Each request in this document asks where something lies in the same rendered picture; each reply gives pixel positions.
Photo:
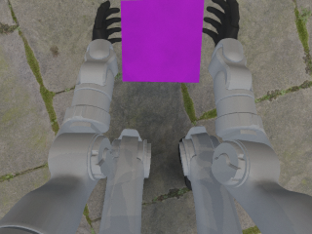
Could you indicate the robot left upper arm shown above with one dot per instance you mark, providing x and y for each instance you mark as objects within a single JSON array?
[{"x": 77, "y": 161}]

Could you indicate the robot left forearm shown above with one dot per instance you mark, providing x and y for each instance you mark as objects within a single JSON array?
[{"x": 89, "y": 110}]

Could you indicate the robot right upper arm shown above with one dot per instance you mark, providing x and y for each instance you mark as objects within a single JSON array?
[{"x": 250, "y": 172}]

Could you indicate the robot right thigh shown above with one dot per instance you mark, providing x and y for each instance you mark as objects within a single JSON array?
[{"x": 215, "y": 208}]

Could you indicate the robot left hand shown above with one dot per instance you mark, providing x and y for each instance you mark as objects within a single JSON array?
[{"x": 100, "y": 30}]

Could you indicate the robot right hand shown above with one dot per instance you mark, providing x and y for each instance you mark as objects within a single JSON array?
[{"x": 228, "y": 27}]

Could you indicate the robot right forearm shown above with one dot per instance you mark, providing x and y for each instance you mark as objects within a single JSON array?
[{"x": 236, "y": 116}]

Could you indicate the carton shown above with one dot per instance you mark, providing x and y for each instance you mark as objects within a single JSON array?
[{"x": 161, "y": 40}]

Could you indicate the robot right foot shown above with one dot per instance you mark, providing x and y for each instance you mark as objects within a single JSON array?
[{"x": 187, "y": 181}]

